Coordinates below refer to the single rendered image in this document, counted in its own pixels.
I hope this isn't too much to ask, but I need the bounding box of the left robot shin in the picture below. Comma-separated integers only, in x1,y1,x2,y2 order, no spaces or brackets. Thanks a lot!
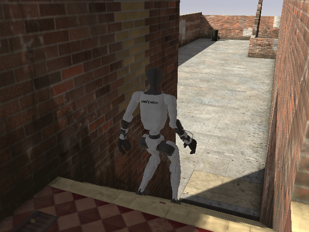
138,156,157,192

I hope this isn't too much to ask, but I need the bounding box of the robot right forearm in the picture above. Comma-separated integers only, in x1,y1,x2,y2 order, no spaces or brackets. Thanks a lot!
175,119,192,144

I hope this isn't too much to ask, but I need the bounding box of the robot right upper arm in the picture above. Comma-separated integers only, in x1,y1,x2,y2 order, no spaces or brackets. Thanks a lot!
164,94,177,129

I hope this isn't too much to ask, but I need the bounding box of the robot right hand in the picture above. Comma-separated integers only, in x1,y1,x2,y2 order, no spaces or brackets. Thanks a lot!
183,139,197,154

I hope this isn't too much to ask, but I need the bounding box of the robot left upper arm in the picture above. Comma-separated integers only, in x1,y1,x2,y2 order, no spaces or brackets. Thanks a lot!
123,91,143,122

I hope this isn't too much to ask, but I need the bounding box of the robot left hand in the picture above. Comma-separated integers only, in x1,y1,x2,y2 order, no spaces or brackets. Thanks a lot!
118,139,131,155

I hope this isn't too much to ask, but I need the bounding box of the robot left forearm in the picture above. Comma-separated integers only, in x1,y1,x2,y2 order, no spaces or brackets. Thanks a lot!
120,119,130,140

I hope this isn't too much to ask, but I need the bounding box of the humanoid robot head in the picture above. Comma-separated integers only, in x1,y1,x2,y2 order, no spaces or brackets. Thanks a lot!
144,67,163,95

